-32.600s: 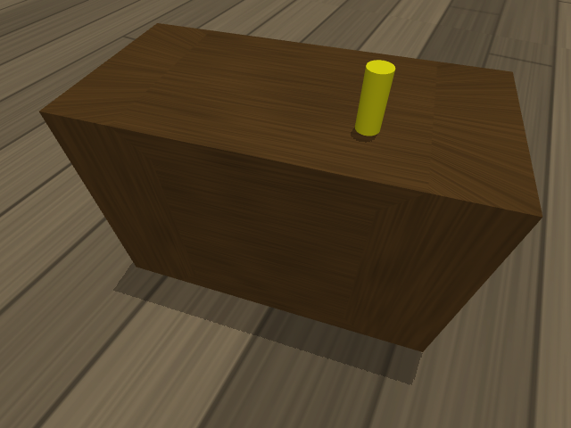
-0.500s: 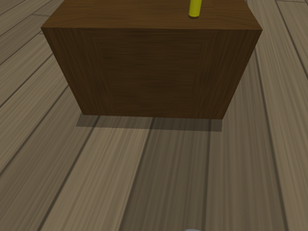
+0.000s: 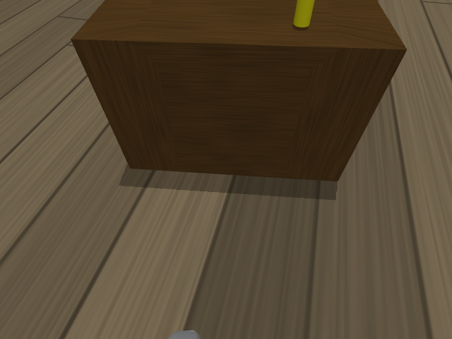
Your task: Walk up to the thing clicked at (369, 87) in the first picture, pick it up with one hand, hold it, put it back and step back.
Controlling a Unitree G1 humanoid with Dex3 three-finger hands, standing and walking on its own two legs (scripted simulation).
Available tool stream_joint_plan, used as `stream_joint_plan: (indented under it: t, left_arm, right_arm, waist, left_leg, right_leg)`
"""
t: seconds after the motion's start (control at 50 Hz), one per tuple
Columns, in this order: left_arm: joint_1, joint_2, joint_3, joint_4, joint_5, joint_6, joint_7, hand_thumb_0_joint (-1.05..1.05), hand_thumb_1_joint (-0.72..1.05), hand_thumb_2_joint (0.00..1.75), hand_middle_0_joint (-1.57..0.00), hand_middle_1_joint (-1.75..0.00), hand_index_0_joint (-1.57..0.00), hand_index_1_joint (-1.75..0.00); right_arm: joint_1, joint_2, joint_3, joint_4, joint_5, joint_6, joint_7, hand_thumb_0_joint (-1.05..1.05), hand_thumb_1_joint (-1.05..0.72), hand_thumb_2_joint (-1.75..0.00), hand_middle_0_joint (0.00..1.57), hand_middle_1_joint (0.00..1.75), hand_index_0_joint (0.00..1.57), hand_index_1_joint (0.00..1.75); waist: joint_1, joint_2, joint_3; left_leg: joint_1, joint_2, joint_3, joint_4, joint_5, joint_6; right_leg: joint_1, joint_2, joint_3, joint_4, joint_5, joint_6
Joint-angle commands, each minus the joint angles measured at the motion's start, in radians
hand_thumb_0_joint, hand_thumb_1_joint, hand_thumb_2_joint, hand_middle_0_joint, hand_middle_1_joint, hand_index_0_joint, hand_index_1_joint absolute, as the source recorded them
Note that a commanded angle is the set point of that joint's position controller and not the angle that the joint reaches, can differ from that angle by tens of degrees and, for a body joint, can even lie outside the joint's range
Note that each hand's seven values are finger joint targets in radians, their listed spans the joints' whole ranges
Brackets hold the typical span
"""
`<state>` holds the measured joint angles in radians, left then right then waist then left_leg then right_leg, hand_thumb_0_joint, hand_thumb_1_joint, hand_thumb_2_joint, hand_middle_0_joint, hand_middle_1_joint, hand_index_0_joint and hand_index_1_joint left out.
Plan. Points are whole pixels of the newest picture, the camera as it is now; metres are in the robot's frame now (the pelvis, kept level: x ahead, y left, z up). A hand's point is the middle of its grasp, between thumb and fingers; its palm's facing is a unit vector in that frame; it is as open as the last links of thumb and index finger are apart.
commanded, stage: step back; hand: right
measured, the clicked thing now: (305, 1) +1.16 -0.24 +0.07
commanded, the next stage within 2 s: stand in 0.30 s
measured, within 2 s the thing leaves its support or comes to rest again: neither
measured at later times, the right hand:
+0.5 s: hand out of the picture +0.14 -0.24 -0.13, palm faces +0.01 +0.94 -0.33, open 7.3 cm
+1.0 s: hand out of the picture +0.07 -0.25 -0.13, palm faces +0.03 +0.94 -0.34, open 7.3 cm
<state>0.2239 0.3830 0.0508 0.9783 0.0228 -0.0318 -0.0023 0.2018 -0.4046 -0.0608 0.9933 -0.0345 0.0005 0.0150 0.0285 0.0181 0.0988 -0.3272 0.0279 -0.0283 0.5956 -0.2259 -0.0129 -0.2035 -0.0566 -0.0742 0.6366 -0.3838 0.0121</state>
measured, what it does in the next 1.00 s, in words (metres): stands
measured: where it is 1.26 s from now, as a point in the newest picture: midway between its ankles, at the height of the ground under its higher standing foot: outside the picture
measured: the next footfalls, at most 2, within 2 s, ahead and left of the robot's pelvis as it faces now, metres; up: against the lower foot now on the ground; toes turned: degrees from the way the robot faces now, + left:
none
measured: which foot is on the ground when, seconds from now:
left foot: down 0.00-1.00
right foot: down 0.00-1.00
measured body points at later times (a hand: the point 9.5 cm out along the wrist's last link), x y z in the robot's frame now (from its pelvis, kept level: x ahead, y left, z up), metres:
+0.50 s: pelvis +0.02 +0.01 +0.02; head +0.04 +0.00 +0.47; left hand +0.11 +0.31 -0.11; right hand +0.14 -0.29 -0.11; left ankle +0.06 +0.14 -0.72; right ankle -0.02 -0.12 -0.72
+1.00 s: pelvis +0.02 +0.01 +0.02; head +0.03 +0.01 +0.47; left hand +0.11 +0.30 -0.11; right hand +0.07 -0.30 -0.11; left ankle +0.06 +0.14 -0.72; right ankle -0.02 -0.12 -0.72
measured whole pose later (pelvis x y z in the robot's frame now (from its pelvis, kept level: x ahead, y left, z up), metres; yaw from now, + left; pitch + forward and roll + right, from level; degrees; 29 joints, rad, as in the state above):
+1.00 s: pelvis +0.02 +0.01 +0.02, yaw -3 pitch -2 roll +0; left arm 0.09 0.35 0.01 1.14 0.00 -0.02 -0.01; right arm 0.10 -0.35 -0.01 1.15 -0.01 -0.01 0.01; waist -0.01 -0.01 0.07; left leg -0.18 0.04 0.02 0.33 -0.12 -0.03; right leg -0.06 -0.02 -0.01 0.32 -0.23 0.02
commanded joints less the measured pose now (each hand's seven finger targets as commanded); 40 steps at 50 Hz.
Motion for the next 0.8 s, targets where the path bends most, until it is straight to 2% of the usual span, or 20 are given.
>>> stream_joint_plan:
  t: [0.0,0.02,0.04,0.06,0.08,0.1,0.14,0.16,0.2,0.22,0.24,0.26,0.28,0.3,0.32,0.38,0.46,0.72,0.78]
  left_arm:
    - [-0.043,0.183,0.035,-0.099,-0.020,-0.002,0.018,0.00,0.90,0.90,-0.20,-0.30,-0.20,-0.30]
    - [-0.045,0.181,0.037,-0.083,-0.035,0.014,0.022,0.00,0.90,0.90,-0.20,-0.30,-0.20,-0.30]
    - [-0.050,0.193,0.039,-0.061,-0.029,0.022,0.023,0.00,0.90,0.90,-0.20,-0.30,-0.20,-0.30]
    - [-0.057,0.198,0.035,-0.052,-0.026,0.023,0.021,0.00,0.90,0.90,-0.20,-0.30,-0.20,-0.30]
    - [-0.049,0.189,0.034,-0.042,-0.026,0.024,0.017,0.00,0.90,0.90,-0.20,-0.30,-0.20,-0.30]
    - [-0.020,0.188,0.034,-0.030,-0.022,0.022,0.014,0.00,0.90,0.90,-0.20,-0.30,-0.20,-0.30]
    - [-0.005,0.181,0.034,-0.005,-0.022,0.017,0.014,0.00,0.90,0.90,-0.20,-0.30,-0.20,-0.30]
    - [-0.001,0.175,0.034,0.006,-0.018,0.011,0.017,0.00,0.90,0.90,-0.20,-0.30,-0.20,-0.30]
    - [-0.005,0.206,0.042,0.018,-0.006,0.000,0.025,0.00,0.90,0.90,-0.20,-0.30,-0.20,-0.30]
    - [-0.015,0.222,0.046,0.021,-0.002,-0.004,0.028,0.00,0.90,0.90,-0.20,-0.30,-0.20,-0.30]
    - [-0.059,0.249,0.047,0.012,-0.005,-0.008,0.024,0.00,0.90,0.90,-0.20,-0.30,-0.20,-0.30]
    - [-0.111,0.245,0.041,0.000,-0.006,-0.008,0.019,0.00,0.90,0.90,-0.20,-0.30,-0.20,-0.30]
    - [-0.122,0.195,0.011,0.028,-0.017,-0.010,0.010,0.00,0.90,0.90,-0.20,-0.30,-0.20,-0.30]
    - [-0.137,0.185,0.007,0.025,-0.019,-0.010,0.009,0.00,0.90,0.90,-0.20,-0.30,-0.20,-0.30]
    - [-0.127,0.176,0.004,0.027,-0.023,-0.013,0.012,0.00,0.90,0.90,-0.20,-0.30,-0.20,-0.30]
    - [-0.141,0.193,-0.002,0.054,-0.023,-0.014,0.013,0.00,0.90,0.90,-0.20,-0.30,-0.20,-0.30]
    - [-0.147,0.189,-0.004,0.067,-0.019,-0.015,0.014,0.00,0.90,0.90,-0.20,-0.30,-0.20,-0.30]
    - [-0.164,0.183,-0.002,0.095,-0.015,-0.011,0.007,0.00,0.90,0.90,-0.20,-0.30,-0.20,-0.30]
    - [-0.177,0.192,0.001,0.094,-0.016,-0.012,0.007,0.00,0.90,0.90,-0.20,-0.30,-0.20,-0.30]
  right_arm:
    - [0.033,-0.208,-0.051,-0.043,0.000,-0.037,-0.027,0.00,-0.90,-0.90,0.20,0.30,0.20,0.30]
    - [-0.007,-0.262,-0.048,-0.063,0.013,-0.038,-0.028,0.00,-0.90,-0.90,0.20,0.30,0.20,0.30]
    - [-0.062,-0.277,-0.053,-0.071,0.013,-0.035,-0.028,0.00,-0.90,-0.90,0.20,0.30,0.20,0.30]
    - [-0.089,-0.260,-0.047,-0.065,0.009,-0.032,-0.029,0.00,-0.90,-0.90,0.20,0.30,0.20,0.30]
    - [-0.103,-0.239,-0.038,-0.067,0.005,-0.030,-0.030,0.00,-0.90,-0.90,0.20,0.30,0.20,0.30]
    - [-0.115,-0.235,-0.035,-0.070,0.004,-0.030,-0.031,0.00,-0.90,-0.90,0.20,0.30,0.20,0.30]
    - [-0.134,-0.225,-0.032,-0.058,0.007,-0.028,-0.031,0.00,-0.90,-0.90,0.20,0.30,0.20,0.30]
    - [-0.154,-0.216,-0.029,-0.053,0.011,-0.025,-0.030,0.00,-0.90,-0.90,0.20,0.30,0.20,0.30]
    - [-0.171,-0.177,-0.015,-0.058,0.023,-0.025,-0.029,0.00,-0.90,-0.90,0.20,0.30,0.20,0.30]
    - [-0.167,-0.155,-0.010,-0.058,0.028,-0.025,-0.029,0.00,-0.90,-0.90,0.20,0.30,0.20,0.30]
    - [-0.159,-0.135,-0.007,-0.049,0.034,-0.024,-0.029,0.00,-0.90,-0.90,0.20,0.30,0.20,0.30]
    - [-0.145,-0.134,-0.005,-0.030,0.030,-0.024,-0.028,0.00,-0.90,-0.90,0.20,0.30,0.20,0.30]
    - [-0.138,-0.149,0.000,-0.010,0.034,-0.032,-0.022,0.00,-0.90,-0.90,0.20,0.30,0.20,0.30]
    - [-0.138,-0.163,-0.003,0.002,0.029,-0.038,-0.020,0.00,-0.90,-0.90,0.20,0.30,0.20,0.30]
    - [-0.160,-0.172,-0.007,0.005,0.025,-0.042,-0.020,0.00,-0.90,-0.90,0.20,0.30,0.20,0.30]
    - [-0.167,-0.143,0.005,0.022,0.028,-0.036,-0.016,0.00,-0.90,-0.90,0.20,0.30,0.20,0.30]
    - [-0.188,-0.144,0.004,0.036,0.030,-0.034,-0.015,0.00,-0.90,-0.90,0.20,0.30,0.20,0.30]
    - [-0.195,-0.149,0.009,0.074,0.026,-0.035,-0.011,0.00,-0.90,-0.90,0.20,0.30,0.20,0.30]
    - [-0.180,-0.145,0.012,0.080,0.026,-0.037,-0.011,0.00,-0.90,-0.90,0.20,0.30,0.20,0.30]
  waist:
    - [-0.029,0.068,-0.176]
    - [-0.026,0.117,-0.199]
    - [-0.016,0.145,-0.161]
    - [-0.010,0.130,-0.153]
    - [-0.003,0.140,-0.148]
    - [0.004,0.158,-0.141]
    - [0.005,0.171,-0.133]
    - [0.013,0.159,-0.147]
    - [0.016,0.097,-0.205]
    - [0.004,0.054,-0.210]
    - [-0.018,-0.005,-0.205]
    - [-0.036,-0.024,-0.196]
    - [-0.046,-0.014,-0.184]
    - [-0.044,-0.009,-0.196]
    - [-0.029,-0.002,-0.219]
    - [-0.041,-0.040,-0.151]
    - [-0.034,-0.055,-0.160]
    - [-0.027,-0.012,-0.115]
    - [-0.032,-0.021,-0.118]
  left_leg:
    - [0.215,0.159,-0.187,-0.149,0.321,0.122]
    - [0.129,0.265,-0.325,-0.183,0.260,0.237]
    - [0.039,0.306,-0.367,-0.222,0.162,0.270]
    - [0.027,0.281,-0.323,-0.234,0.092,0.253]
    - [0.047,0.248,-0.273,-0.237,0.030,0.218]
    - [0.067,0.226,-0.244,-0.221,0.019,0.193]
    - [0.055,0.193,-0.202,-0.187,0.088,0.147]
    - [0.060,0.183,-0.176,-0.158,0.157,0.128]
    - [0.054,0.149,-0.110,-0.079,0.285,0.093]
    - [0.021,0.123,-0.084,-0.049,0.279,0.074]
    - [0.072,0.081,-0.050,-0.069,0.189,0.055]
    - [0.124,0.085,-0.045,-0.092,0.164,0.050]
    - [0.200,0.089,-0.068,-0.120,0.216,0.053]
    - [0.215,0.111,-0.077,-0.132,0.283,0.057]
    - [0.239,0.115,-0.071,-0.110,0.378,0.062]
    - [0.224,0.106,-0.057,-0.159,0.332,0.052]
    - [0.253,0.103,-0.042,-0.192,0.329,0.042]
    - [0.224,0.099,-0.038,-0.293,0.151,0.017]
    - [0.224,0.104,-0.040,-0.294,0.179,0.017]
  right_leg:
    - [-0.107,-0.012,0.054,0.140,0.367,-0.040]
    - [-0.071,0.050,0.036,0.164,0.061,-0.025]
    - [-0.029,0.029,0.060,0.165,-0.133,-0.033]
    - [-0.028,0.022,0.080,0.157,-0.164,-0.038]
    - [-0.058,0.021,0.082,0.130,-0.171,-0.047]
    - [-0.077,0.011,0.075,0.095,-0.132,-0.049]
    - [-0.024,0.024,0.050,-0.035,-0.029,-0.039]
    - [0.022,0.024,0.050,-0.141,0.071,-0.038]
    - [0.110,-0.018,0.105,-0.151,0.261,-0.050]
    - [0.136,-0.050,0.155,-0.165,0.329,-0.059]
    - [0.066,-0.089,0.202,-0.168,0.318,-0.083]
    - [0.021,-0.100,0.208,-0.167,0.296,-0.082]
    - [-0.006,-0.086,0.193,-0.208,0.321,-0.062]
    - [0.022,-0.063,0.154,-0.210,0.348,-0.043]
    - [0.048,-0.063,0.143,-0.207,0.423,-0.036]
    - [0.038,-0.069,0.152,-0.257,0.409,-0.032]
    - [0.075,-0.076,0.145,-0.296,0.438,-0.027]
    - [0.075,-0.076,0.150,-0.388,0.228,-0.026]
    - [0.092,-0.081,0.154,-0.383,0.268,-0.027]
